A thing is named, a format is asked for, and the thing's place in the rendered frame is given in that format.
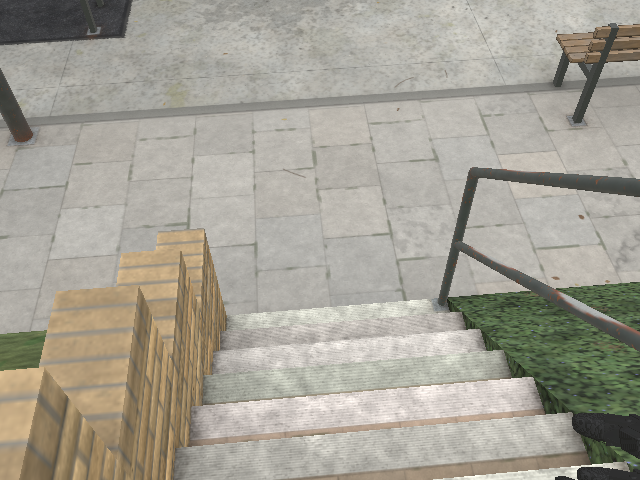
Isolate right robot hand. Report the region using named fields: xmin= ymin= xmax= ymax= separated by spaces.
xmin=555 ymin=413 xmax=640 ymax=480

